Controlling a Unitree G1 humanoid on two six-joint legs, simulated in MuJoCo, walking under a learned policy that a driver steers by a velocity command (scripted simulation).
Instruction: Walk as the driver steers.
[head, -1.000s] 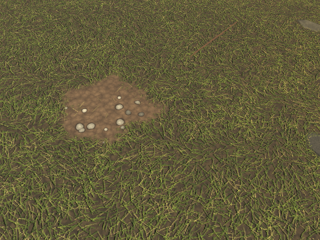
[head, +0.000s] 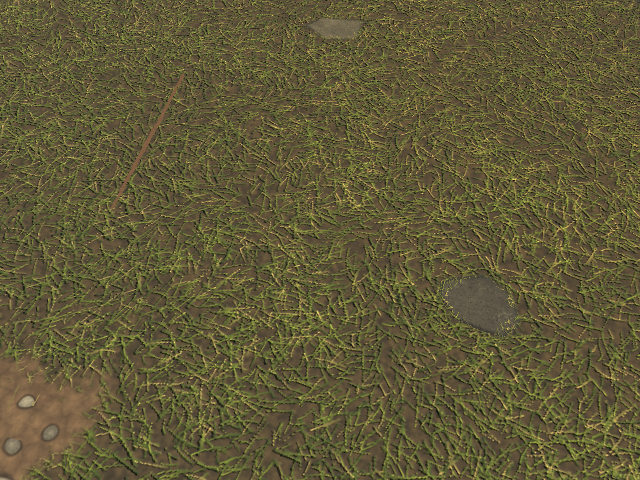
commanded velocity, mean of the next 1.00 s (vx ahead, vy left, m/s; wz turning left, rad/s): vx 0.26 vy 0.00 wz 0.25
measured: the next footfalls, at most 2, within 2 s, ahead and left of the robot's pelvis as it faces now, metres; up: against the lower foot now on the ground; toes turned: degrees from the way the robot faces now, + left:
right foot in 0.02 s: +0.06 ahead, -0.13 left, +0.00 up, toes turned +2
right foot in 1.00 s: +0.57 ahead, +0.03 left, +0.00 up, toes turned +25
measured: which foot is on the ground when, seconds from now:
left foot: down 0.00-1.00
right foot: up 0.00-0.00, down 0.02-0.54, up 0.56-0.98, down 1.00-1.00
